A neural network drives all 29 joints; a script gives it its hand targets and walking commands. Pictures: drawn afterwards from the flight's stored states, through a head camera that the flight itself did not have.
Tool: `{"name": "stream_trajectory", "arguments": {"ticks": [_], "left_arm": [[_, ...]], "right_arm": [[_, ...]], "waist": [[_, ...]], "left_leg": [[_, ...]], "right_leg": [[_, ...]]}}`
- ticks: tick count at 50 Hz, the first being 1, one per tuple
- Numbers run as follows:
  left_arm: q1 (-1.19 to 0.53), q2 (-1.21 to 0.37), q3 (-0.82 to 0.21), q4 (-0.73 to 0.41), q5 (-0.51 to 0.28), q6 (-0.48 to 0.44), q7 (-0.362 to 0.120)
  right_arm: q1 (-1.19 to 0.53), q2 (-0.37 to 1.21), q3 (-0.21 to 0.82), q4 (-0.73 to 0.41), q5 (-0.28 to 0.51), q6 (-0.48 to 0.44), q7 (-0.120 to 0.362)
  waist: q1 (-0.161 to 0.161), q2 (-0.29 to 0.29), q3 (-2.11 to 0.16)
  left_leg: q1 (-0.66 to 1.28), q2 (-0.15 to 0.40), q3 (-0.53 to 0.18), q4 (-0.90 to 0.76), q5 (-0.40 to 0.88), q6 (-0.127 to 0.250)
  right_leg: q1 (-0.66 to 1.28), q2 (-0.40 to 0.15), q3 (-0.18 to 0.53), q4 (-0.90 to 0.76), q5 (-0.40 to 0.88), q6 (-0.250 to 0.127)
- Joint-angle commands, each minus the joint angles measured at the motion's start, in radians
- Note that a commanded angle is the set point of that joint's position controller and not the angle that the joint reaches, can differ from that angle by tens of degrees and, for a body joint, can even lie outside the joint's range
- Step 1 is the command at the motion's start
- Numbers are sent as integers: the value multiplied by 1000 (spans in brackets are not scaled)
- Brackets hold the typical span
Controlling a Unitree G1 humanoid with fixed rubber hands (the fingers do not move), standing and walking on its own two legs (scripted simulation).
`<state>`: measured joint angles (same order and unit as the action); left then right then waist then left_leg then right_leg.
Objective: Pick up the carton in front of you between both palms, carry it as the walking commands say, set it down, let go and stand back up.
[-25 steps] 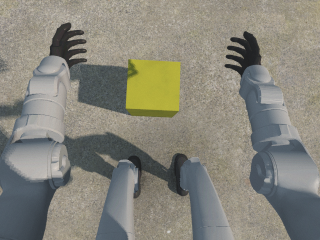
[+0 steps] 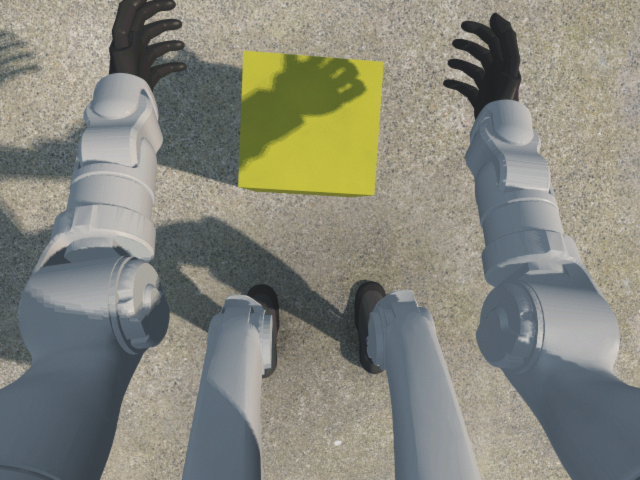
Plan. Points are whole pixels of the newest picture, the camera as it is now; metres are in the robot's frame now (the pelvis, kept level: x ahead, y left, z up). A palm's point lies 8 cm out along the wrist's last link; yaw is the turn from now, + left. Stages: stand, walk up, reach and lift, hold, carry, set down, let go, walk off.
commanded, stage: reach and lift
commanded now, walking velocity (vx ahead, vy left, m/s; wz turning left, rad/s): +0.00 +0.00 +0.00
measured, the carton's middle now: (308, 138) +0.50 +0.01 -0.45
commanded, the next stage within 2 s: none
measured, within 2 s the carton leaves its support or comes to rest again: leaves its support in 1.44 s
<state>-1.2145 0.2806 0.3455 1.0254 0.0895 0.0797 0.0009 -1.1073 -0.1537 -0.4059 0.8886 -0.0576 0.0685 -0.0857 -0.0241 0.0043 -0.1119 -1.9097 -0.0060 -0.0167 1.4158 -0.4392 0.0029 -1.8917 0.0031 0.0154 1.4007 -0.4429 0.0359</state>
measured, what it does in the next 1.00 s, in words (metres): lowers itself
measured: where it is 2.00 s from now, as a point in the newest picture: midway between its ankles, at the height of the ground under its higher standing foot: (319, 345)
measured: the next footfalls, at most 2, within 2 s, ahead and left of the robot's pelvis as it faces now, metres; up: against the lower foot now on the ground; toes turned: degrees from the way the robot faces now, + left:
none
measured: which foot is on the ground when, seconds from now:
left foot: down 0.00-1.00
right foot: down 0.00-1.00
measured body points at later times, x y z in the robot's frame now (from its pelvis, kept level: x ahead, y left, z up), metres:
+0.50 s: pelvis -0.06 -0.01 -0.19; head +0.32 +0.01 +0.06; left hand +0.52 +0.19 -0.36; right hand +0.50 -0.18 -0.36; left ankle +0.06 +0.11 -0.54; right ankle +0.06 -0.13 -0.54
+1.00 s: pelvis -0.05 +0.00 -0.21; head +0.33 +0.02 +0.03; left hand +0.53 +0.18 -0.39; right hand +0.51 -0.16 -0.39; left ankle +0.06 +0.11 -0.54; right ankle +0.06 -0.13 -0.54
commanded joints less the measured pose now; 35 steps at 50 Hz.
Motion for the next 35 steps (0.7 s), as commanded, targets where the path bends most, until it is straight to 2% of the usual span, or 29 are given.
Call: {"name": "stream_trajectory", "arguments": {"ticks": [1,5,10,15,18,24,29,31,32,35], "left_arm": [[-203,149,-45,-109,-60,-31,22],[-278,215,-147,-143,-172,-30,41],[-418,276,-224,-156,-258,-1,56],[-527,300,-261,-29,-290,27,66],[-568,300,-273,62,-293,20,63],[-635,319,-290,158,-296,-17,58],[-702,338,-338,113,-336,-43,70],[-729,348,-350,76,-355,-45,74],[-737,356,-359,64,-363,-45,73],[-726,349,-372,57,-371,-41,71]], "right_arm": [[-186,-115,58,-102,52,-25,-22],[-246,-169,143,-126,147,-15,-57],[-375,-222,204,-145,236,22,-86],[-497,-237,224,-38,268,51,-92],[-545,-240,221,53,259,44,-83],[-625,-265,216,160,248,6,-66],[-681,-301,254,146,294,-28,-71],[-705,-306,280,127,315,-34,-78],[-716,-300,284,108,319,-34,-82],[-704,-279,298,92,336,-31,-90]], "waist": [[8,32,-982],[-4,35,-1109],[-5,64,-1147],[3,61,-956],[0,47,-834],[-2,40,-714],[-5,55,-832],[4,42,-860],[-3,29,-861],[4,42,-879]], "left_leg": [[552,-57,0,105,575,-36],[502,-53,21,239,509,-38],[478,-42,41,355,349,-39],[339,-18,50,417,122,-34],[266,-4,39,454,51,-28],[217,9,14,538,69,-25],[332,10,6,612,199,-25],[317,4,13,627,216,-29],[323,3,10,630,219,-28],[374,-3,15,653,282,-26]], "right_leg": [[365,72,-51,106,489,33],[419,68,-61,244,492,32],[404,63,-80,355,348,20],[321,44,-82,425,144,15],[273,33,-76,465,82,15],[211,23,-69,559,94,16],[238,22,-75,631,201,16],[280,21,-73,649,228,13],[273,24,-78,654,235,17],[281,34,-83,667,276,19]]}}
